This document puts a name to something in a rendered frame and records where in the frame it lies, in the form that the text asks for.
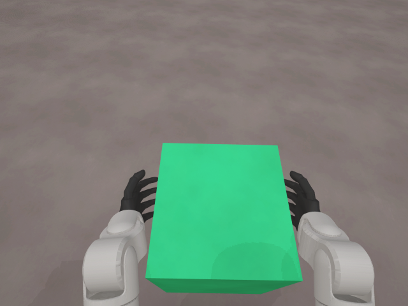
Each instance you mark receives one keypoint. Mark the robot right hand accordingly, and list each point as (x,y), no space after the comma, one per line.
(304,197)

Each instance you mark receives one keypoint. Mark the robot left hand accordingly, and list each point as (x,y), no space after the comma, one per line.
(133,197)

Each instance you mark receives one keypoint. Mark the robot right forearm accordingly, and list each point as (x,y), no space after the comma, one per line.
(343,271)

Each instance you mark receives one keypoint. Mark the carton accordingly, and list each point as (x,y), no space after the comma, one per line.
(221,221)

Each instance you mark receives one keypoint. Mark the robot left forearm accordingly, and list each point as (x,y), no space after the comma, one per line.
(110,266)

